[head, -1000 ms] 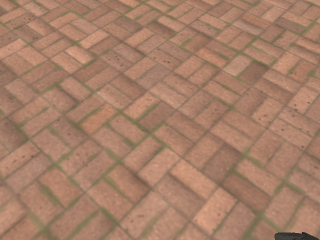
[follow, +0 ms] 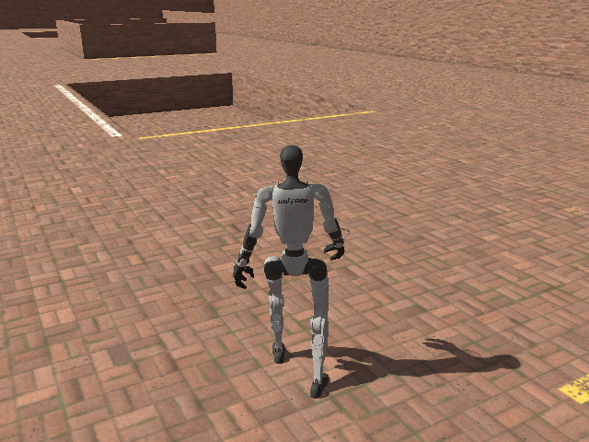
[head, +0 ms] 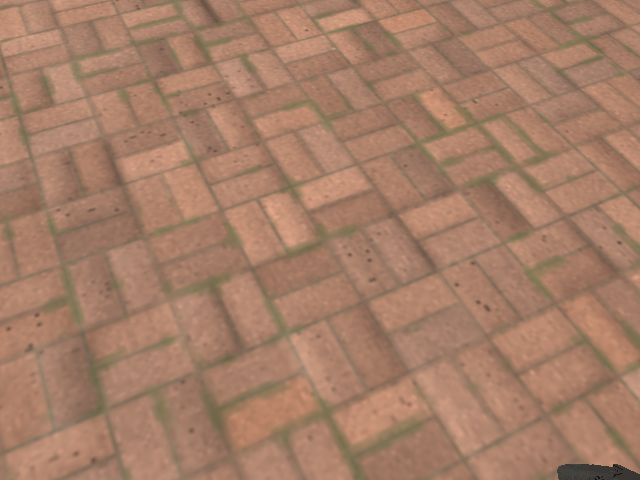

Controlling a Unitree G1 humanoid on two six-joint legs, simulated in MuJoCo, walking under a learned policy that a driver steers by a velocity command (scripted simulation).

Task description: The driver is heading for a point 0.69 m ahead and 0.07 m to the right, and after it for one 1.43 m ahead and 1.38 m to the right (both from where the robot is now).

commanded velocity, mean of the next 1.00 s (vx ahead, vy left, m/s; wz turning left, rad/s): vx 0.47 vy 0.00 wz -0.25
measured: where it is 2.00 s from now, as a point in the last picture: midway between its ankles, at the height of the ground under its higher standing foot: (368, 391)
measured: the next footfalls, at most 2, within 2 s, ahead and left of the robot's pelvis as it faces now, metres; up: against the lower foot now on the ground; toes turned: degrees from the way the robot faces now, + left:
right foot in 0.56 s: +0.48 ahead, -0.12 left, +0.00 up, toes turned -10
left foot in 1.02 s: +0.79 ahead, +0.01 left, +0.00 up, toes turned -24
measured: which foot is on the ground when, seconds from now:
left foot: down 0.00-0.58, up 0.60-1.00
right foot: down 0.00-0.02, up 0.04-0.54, down 0.56-1.00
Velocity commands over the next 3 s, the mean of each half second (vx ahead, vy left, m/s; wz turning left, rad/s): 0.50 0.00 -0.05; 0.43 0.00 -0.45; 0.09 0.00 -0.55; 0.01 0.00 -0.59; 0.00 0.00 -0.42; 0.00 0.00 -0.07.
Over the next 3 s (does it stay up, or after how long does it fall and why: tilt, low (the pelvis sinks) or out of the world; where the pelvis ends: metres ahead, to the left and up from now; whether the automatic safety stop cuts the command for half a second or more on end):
stays up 0.61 -0.07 0.02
